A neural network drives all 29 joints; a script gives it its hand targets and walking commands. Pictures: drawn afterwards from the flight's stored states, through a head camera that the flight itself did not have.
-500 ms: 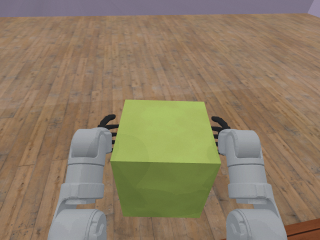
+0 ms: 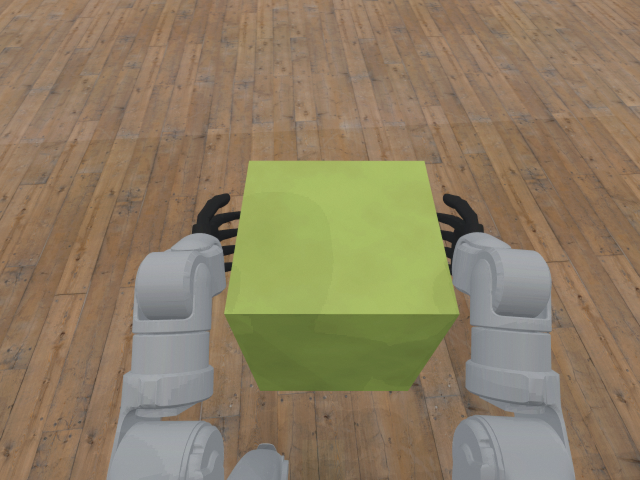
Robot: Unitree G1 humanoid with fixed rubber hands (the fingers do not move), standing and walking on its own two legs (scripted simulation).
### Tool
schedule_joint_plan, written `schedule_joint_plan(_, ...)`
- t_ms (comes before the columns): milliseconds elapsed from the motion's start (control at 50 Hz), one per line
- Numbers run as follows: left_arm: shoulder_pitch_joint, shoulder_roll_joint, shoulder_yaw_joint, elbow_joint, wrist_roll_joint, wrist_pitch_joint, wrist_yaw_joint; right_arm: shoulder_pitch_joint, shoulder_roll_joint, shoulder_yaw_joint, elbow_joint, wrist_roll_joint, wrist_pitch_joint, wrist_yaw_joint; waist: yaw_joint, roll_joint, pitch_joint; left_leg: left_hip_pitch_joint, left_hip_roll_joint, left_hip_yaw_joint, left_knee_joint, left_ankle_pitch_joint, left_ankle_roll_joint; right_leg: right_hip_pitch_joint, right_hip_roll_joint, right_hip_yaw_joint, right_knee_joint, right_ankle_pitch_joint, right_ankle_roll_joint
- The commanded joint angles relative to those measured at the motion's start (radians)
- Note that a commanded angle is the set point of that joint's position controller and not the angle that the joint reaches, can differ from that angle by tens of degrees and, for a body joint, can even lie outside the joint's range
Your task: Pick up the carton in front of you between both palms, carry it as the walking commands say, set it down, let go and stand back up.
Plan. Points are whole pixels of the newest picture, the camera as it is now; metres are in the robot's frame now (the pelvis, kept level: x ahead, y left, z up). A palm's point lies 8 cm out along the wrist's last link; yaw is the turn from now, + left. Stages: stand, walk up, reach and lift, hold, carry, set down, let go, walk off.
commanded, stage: carry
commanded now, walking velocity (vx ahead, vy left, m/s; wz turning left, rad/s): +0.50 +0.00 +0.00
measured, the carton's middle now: (335, 285) +0.35 +0.02 +0.03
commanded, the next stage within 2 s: none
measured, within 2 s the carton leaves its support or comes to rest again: neither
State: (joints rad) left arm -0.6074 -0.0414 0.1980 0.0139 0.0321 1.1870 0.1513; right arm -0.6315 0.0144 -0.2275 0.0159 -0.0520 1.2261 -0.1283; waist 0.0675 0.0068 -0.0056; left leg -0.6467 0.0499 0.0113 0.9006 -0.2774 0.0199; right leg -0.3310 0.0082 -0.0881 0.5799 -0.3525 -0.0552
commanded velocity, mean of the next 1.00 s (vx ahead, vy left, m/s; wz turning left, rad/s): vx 0.50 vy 0.00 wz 0.00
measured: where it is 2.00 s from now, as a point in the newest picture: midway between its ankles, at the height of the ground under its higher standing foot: (302, 253)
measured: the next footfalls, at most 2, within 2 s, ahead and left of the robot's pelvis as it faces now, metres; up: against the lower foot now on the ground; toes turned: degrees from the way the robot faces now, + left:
left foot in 0.24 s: +0.35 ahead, +0.16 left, -0.12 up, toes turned +4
right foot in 0.76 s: +0.66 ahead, +0.04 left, -0.12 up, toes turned -4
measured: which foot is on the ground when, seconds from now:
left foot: up 0.00-0.22, down 0.24-0.76, up 0.78-1.00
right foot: down 0.00-0.28, up 0.30-0.74, down 0.76-1.00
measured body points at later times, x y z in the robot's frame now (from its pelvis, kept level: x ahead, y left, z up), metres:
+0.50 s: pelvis +0.29 +0.11 -0.12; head +0.36 +0.14 +0.32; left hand +0.67 +0.24 -0.08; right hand +0.64 -0.06 -0.07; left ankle +0.31 +0.16 -0.84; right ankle +0.30 -0.05 -0.75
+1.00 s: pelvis +0.61 +0.09 -0.10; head +0.65 +0.09 +0.35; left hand +0.95 +0.27 -0.01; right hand +0.98 -0.03 -0.01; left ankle +0.62 +0.24 -0.78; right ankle +0.62 +0.04 -0.84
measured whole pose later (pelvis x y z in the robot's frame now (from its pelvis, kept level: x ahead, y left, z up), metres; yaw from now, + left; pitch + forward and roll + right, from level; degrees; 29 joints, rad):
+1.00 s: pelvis +0.61 +0.09 -0.10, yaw +2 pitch +5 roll +2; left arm -0.52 -0.04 0.20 -0.01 0.04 1.15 0.15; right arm -0.55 0.04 -0.18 0.02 -0.06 1.16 -0.13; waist 0.04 -0.03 -0.02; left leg -0.57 0.04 0.04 0.91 -0.33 -0.03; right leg -0.28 0.02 -0.12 0.32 -0.15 -0.10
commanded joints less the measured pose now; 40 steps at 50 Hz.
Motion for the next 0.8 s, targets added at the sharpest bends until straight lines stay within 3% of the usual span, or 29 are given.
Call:
schedule_joint_plan(0,-0.755,-1.057,-0.698,-0.119,-0.456,-0.011,-0.26,-0.651,1.002,0.648,-0.084,0.33,-0.045,0.207,0.057,-0.121,-0.433,-0.267,0.057,-0.061,-0.022,0.222,0.004,0.559,-0.244,0.306,0.008,0.503,-0.18)
schedule_joint_plan(40,-0.724,-1.056,-0.701,-0.067,-0.455,-0.016,-0.267,-0.62,0.993,0.614,-0.03,0.321,-0.033,0.222,0.098,-0.061,-0.403,-0.429,0.066,-0.046,-0.065,0.249,0.002,0.678,-0.242,0.363,0.095,0.53,-0.177)
schedule_joint_plan(60,-0.695,-1.073,-0.705,-0.005,-0.463,-0.019,-0.274,-0.592,0.968,0.599,-0.024,0.29,-0.036,0.226,0.085,-0.044,-0.375,-0.352,0.083,-0.081,-0.174,0.356,-0.003,0.569,-0.242,0.349,0.106,0.444,-0.17)
schedule_joint_plan(80,-0.713,-1.088,-0.701,-0.017,-0.47,-0.029,-0.281,-0.619,0.966,0.604,-0.02,0.282,-0.031,0.229,0.112,-0.044,-0.369,-0.217,0.047,-0.033,-0.289,0.444,-0.002,0.458,-0.192,0.3,0.115,0.353,-0.16)
schedule_joint_plan(100,-0.725,-1.089,-0.706,0.007,-0.473,-0.025,-0.285,-0.604,0.968,0.589,0.013,0.282,-0.032,0.233,0.112,-0.03,-0.351,-0.058,0.029,0.02,-0.364,0.58,0.001,0.341,-0.158,0.237,0.119,0.261,-0.133)
schedule_joint_plan(120,-0.761,-1.112,-0.713,0.01,-0.495,-0.035,-0.289,-0.581,0.955,0.571,0.038,0.267,-0.034,0.235,0.1,-0.079,-0.341,0.067,0.011,0.026,-0.423,0.654,0.007,0.237,-0.135,0.206,0.114,0.177,-0.111)
schedule_joint_plan(140,-0.751,-1.123,-0.699,0.039,-0.485,-0.042,-0.294,-0.62,0.95,0.571,0.029,0.269,-0.039,0.234,0.074,-0.144,-0.336,0.186,0.025,-0.004,-0.427,0.712,0.026,0.132,-0.135,0.205,0.116,0.106,-0.086)
schedule_joint_plan(160,-0.794,-1.136,-0.721,0.032,-0.499,-0.049,-0.297,-0.658,0.942,0.57,0.011,0.268,-0.048,0.234,0.02,-0.143,-0.352,0.238,0.05,0.005,-0.426,0.699,0.039,0.169,-0.154,0.213,0.163,0.133,-0.073)
schedule_joint_plan(180,-0.796,-1.141,-0.723,0.05,-0.499,-0.053,-0.299,-0.633,0.937,0.546,0.056,0.258,-0.041,0.235,-0.009,-0.145,-0.324,0.283,0.05,0.057,-0.442,0.656,0.042,0.151,-0.157,0.191,0.228,0.168,-0.07)
schedule_joint_plan(200,-0.772,-1.133,-0.708,0.063,-0.484,-0.062,-0.294,-0.617,0.96,0.553,0.083,0.271,-0.043,0.237,-0.042,-0.085,-0.358,0.409,0.033,0.099,-0.503,0.652,0.038,0.149,-0.114,0.144,0.363,0.226,-0.045)
schedule_joint_plan(220,-0.786,-1.123,-0.689,0.094,-0.478,-0.059,-0.295,-0.584,0.935,0.536,0.117,0.257,-0.05,0.239,-0.11,0.003,-0.386,0.607,-0.007,0.178,-0.494,0.524,0.024,0.084,-0.065,0.071,0.595,0.262,-0.02)
schedule_joint_plan(240,-0.774,-1.125,-0.69,0.112,-0.475,-0.058,-0.289,-0.593,0.929,0.524,0.125,0.267,-0.059,0.247,-0.111,0.146,-0.433,0.798,0.076,0.108,-0.317,0.591,0.005,-0.116,-0.032,0.029,0.796,-0.148,0.016)
schedule_joint_plan(260,-0.719,-1.122,-0.644,0.176,-0.438,-0.047,-0.281,-0.603,0.916,0.538,0.166,0.288,-0.059,0.25,-0.082,0.252,-0.478,0.979,0.224,-0.155,-0.155,0.704,0.097,-0.396,0.003,0.051,1.01,-0.371,0.045)
schedule_joint_plan(280,-0.743,-1.11,-0.608,0.136,-0.449,-0.042,-0.268,-0.611,0.925,0.551,0.14,0.31,-0.067,0.25,-0.097,0.358,-0.587,0.989,0.366,-0.522,-0.335,0.348,0.205,-0.469,0.027,0.076,1.121,-0.357,0.07)
schedule_joint_plan(300,-0.824,-1.107,-0.638,0.083,-0.455,-0.039,-0.253,-0.656,0.97,0.562,0.081,0.351,-0.075,0.254,-0.116,0.279,-0.576,0.97,0.346,-0.627,-0.46,0.14,0.2,-0.519,0.003,0.095,1.082,-0.339,0.08)
schedule_joint_plan(320,-0.834,-1.155,-0.627,0.059,-0.447,-0.039,-0.243,-0.743,1.024,0.587,0.004,0.39,-0.078,0.256,-0.127,0.206,-0.535,0.883,0.305,-0.586,-0.469,0.084,0.192,-0.54,0.002,0.092,1.046,-0.292,0.071)
schedule_joint_plan(360,-0.855,-1.208,-0.668,-0.044,-0.473,-0.057,-0.225,-0.852,1.098,0.63,-0.138,0.459,-0.095,0.253,-0.109,0.176,-0.544,0.77,0.261,-0.463,-0.422,0.152,0.197,-0.503,-0.047,0.111,0.902,-0.202,0.044)
schedule_joint_plan(400,-0.807,-1.21,-0.672,-0.079,-0.456,-0.07,-0.208,-0.848,1.123,0.684,-0.205,0.496,-0.11,0.254,-0.106,0.114,-0.586,0.781,0.245,-0.413,-0.393,0.18,0.202,-0.519,-0.07,0.129,0.822,-0.117,0.041)
schedule_joint_plan(480,-0.64,-1.192,-0.708,-0.066,-0.379,-0.101,-0.204,-0.65,1.113,0.718,-0.171,0.458,-0.138,0.264,-0.133,0.159,-0.594,0.85,0.239,-0.316,-0.385,0.457,0.231,-0.567,-0.06,0.086,0.617,-0.071,0.058)
schedule_joint_plan(520,-0.59,-1.177,-0.734,-0.066,-0.35,-0.125,-0.211,-0.61,1.124,0.759,-0.162,0.454,-0.156,0.276,-0.138,0.106,-0.564,0.835,0.214,-0.253,-0.399,0.515,0.213,-0.559,-0.05,0.059,0.52,0.038,0.047)
schedule_joint_plan(560,-0.557,-1.152,-0.745,-0.062,-0.341,-0.15,-0.211,-0.629,1.116,0.795,-0.172,0.471,-0.176,0.285,-0.149,0.099,-0.514,0.845,0.173,-0.201,-0.391,0.659,0.188,-0.547,-0.028,0.031,0.403,0.147,0.032)
schedule_joint_plan(580,-0.558,-1.139,-0.762,-0.076,-0.33,-0.156,-0.212,-0.594,1.106,0.796,-0.148,0.467,-0.186,0.292,-0.154,0.133,-0.512,0.853,0.17,-0.196,-0.399,0.71,0.172,-0.532,-0.022,0.023,0.359,0.191,0.022)
schedule_joint_plan(640,-0.518,-1.09,-0.733,-0.068,-0.316,-0.161,-0.212,-0.607,1.07,0.821,-0.16,0.474,-0.197,0.29,-0.151,0.111,-0.447,0.878,0.112,-0.124,-0.388,0.829,0.148,-0.455,0.018,-0.031,0.151,0.26,-0.004)
schedule_joint_plan(660,-0.535,-1.062,-0.732,-0.104,-0.317,-0.16,-0.212,-0.596,1.08,0.84,-0.153,0.485,-0.197,0.286,-0.147,0.07,-0.446,0.846,0.106,-0.089,-0.387,0.846,0.134,-0.357,0.046,-0.055,0.038,0.297,-0.009)
schedule_joint_plan(700,-0.515,-1.006,-0.724,-0.119,-0.308,-0.144,-0.215,-0.57,1.067,0.82,-0.123,0.469,-0.182,0.275,-0.108,0.128,-0.457,0.744,0.121,-0.04,-0.339,0.976,0.092,-0.081,0.063,-0.062,-0.05,0.353,-0.048)
schedule_joint_plan(720,-0.46,-1.008,-0.731,-0.073,-0.313,-0.129,-0.22,-0.565,1.034,0.819,-0.14,0.471,-0.176,0.268,-0.077,0.143,-0.513,0.698,0.1,0.033,-0.214,0.938,0.058,0.114,0.068,-0.09,-0.151,0.371,-0.043)
schedule_joint_plan(740,-0.477,-0.982,-0.716,-0.109,-0.308,-0.122,-0.227,-0.573,1.037,0.809,-0.124,0.47,-0.167,0.269,-0.053,0.084,-0.55,0.569,0.083,0.036,-0.07,0.75,0.041,0.315,0.005,-0.023,-0.155,0.354,-0.043)
schedule_joint_plan(760,-0.499,-0.951,-0.702,-0.101,-0.311,-0.11,-0.231,-0.555,1.049,0.808,-0.097,0.462,-0.155,0.273,-0.051,-0.094,-0.609,0.348,0.025,0.046,0.065,0.219,0.019,0.541,-0.223,0.255,-0.09,0.485,-0.067)
schedule_joint_plan(780,-0.45,-0.953,-0.685,-0.005,-0.298,-0.092,-0.232,-0.539,1.02,0.798,-0.102,0.439,-0.141,0.268,-0.052,-0.295,-0.616,0.056,-0.122,0.012,0.269,-0.209,-0.027,0.716,-0.398,0.689,-0.205,0.363,-0.184)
